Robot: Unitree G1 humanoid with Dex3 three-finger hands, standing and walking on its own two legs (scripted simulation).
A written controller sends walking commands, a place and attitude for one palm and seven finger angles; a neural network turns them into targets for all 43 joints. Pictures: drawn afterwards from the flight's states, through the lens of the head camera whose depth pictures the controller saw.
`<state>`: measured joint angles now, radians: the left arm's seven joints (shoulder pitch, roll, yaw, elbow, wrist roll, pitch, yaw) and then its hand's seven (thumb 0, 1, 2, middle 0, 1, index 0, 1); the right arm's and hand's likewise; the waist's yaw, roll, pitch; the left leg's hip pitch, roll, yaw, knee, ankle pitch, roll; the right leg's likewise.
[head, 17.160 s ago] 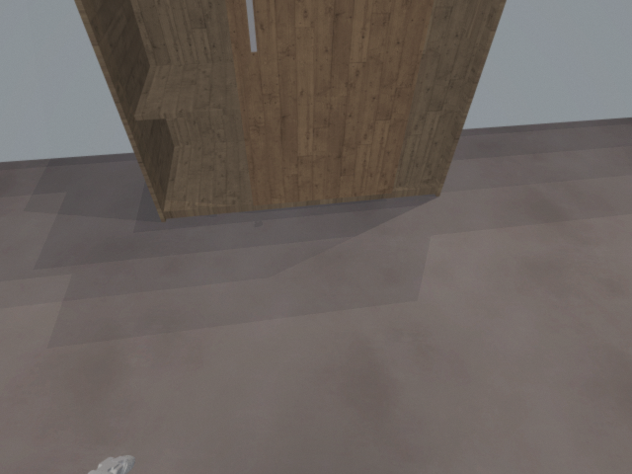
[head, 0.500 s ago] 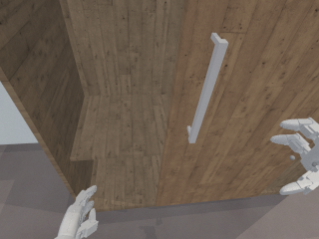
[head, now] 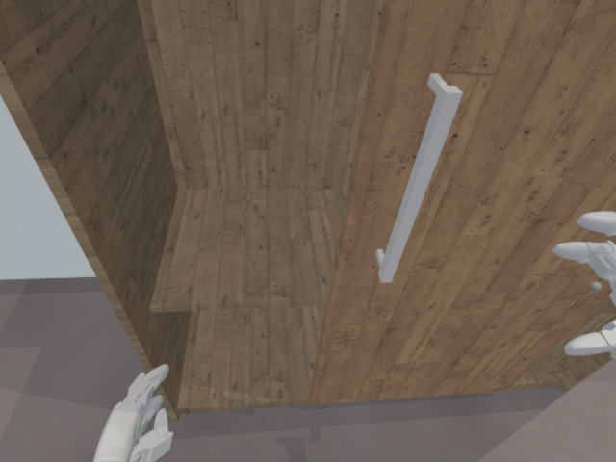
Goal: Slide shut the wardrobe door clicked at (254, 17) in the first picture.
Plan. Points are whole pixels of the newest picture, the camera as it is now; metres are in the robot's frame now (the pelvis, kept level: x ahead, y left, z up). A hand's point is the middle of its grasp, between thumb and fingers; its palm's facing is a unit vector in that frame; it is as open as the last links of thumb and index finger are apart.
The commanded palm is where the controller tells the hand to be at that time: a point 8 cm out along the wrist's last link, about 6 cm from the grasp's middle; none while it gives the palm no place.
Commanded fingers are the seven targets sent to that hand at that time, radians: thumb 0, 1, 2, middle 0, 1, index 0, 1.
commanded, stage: raise the hand with hooked fingers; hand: right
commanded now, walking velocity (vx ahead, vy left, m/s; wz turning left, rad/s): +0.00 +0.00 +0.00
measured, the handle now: (406, 195) +0.44 -0.12 +0.15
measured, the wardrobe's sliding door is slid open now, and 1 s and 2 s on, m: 0.40 0.40 0.40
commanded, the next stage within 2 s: move the hooked fingers beside the handle in 0.10 s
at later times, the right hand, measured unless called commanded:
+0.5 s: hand (553, 276) +0.30 -0.26 +0.16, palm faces -0.06 +0.99 -0.09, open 14.0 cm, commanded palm +0.27 -0.31 +0.17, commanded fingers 0.00 0.50 -0.30 0.30 1.20 0.30 1.20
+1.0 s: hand (520, 253) +0.33 -0.24 +0.16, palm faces -0.03 +1.00 -0.07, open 14.0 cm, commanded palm +0.31 -0.28 +0.16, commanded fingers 0.00 0.50 -0.30 0.30 1.20 0.30 1.20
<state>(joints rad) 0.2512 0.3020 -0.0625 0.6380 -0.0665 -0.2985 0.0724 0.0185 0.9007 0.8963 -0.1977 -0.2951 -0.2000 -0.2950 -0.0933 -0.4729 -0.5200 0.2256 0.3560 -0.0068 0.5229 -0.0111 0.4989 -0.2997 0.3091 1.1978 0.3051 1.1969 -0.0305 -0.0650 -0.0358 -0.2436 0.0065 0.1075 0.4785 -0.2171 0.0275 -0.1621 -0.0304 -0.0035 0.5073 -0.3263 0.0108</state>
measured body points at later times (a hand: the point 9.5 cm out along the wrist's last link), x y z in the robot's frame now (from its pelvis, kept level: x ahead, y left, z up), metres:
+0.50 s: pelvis +0.00 -0.02 +0.00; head +0.00 +0.01 +0.45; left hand +0.17 +0.21 -0.08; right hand +0.30 -0.32 +0.17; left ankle +0.03 +0.10 -0.74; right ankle -0.03 -0.13 -0.74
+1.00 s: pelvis +0.01 -0.01 +0.00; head +0.01 +0.01 +0.45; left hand +0.19 +0.22 -0.08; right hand +0.33 -0.29 +0.17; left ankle +0.03 +0.10 -0.74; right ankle -0.03 -0.13 -0.74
